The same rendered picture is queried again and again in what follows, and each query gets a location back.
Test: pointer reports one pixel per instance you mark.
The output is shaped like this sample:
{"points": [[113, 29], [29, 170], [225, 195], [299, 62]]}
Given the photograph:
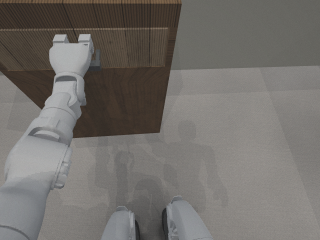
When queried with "robot left hand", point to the robot left hand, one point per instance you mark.
{"points": [[71, 57]]}

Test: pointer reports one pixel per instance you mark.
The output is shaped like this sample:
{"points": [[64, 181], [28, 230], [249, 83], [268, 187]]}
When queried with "right robot thigh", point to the right robot thigh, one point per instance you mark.
{"points": [[182, 216]]}

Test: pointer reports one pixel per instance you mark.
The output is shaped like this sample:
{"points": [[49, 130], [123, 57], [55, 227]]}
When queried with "drawer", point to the drawer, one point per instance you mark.
{"points": [[28, 48]]}

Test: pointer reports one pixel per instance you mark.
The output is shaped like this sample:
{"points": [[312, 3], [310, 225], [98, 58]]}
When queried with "robot left shin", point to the robot left shin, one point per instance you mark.
{"points": [[122, 208]]}

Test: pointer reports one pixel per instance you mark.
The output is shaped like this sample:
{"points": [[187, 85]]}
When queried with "robot left upper arm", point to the robot left upper arm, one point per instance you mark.
{"points": [[39, 165]]}

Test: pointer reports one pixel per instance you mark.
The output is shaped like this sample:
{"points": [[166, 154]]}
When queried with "handle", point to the handle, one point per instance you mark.
{"points": [[95, 65]]}

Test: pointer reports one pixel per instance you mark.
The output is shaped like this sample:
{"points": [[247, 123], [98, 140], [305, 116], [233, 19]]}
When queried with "cabinet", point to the cabinet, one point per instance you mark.
{"points": [[125, 100]]}

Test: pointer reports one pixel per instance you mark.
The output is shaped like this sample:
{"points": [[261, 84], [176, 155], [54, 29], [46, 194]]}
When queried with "robot left forearm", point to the robot left forearm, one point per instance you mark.
{"points": [[59, 115]]}

